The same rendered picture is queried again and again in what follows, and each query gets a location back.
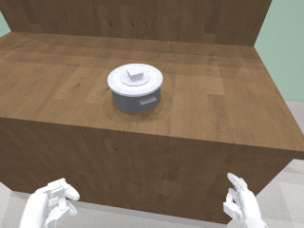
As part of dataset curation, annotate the knob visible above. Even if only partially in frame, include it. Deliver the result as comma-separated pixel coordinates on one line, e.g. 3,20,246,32
126,66,143,80

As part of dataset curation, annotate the robot left hand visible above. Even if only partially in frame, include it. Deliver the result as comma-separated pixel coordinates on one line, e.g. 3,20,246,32
19,178,80,228

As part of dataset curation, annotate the pot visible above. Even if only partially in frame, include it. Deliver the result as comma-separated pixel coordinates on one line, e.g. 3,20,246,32
111,87,161,113

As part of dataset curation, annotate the robot right forearm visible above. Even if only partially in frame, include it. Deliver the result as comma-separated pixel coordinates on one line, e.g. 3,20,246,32
242,218,268,228

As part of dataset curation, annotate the robot right hand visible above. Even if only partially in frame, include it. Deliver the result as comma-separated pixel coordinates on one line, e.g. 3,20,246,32
223,173,262,223

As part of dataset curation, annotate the lid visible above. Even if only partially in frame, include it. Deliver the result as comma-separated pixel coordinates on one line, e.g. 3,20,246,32
107,64,162,97

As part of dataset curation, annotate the table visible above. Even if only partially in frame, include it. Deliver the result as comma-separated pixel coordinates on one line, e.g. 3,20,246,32
0,0,304,225

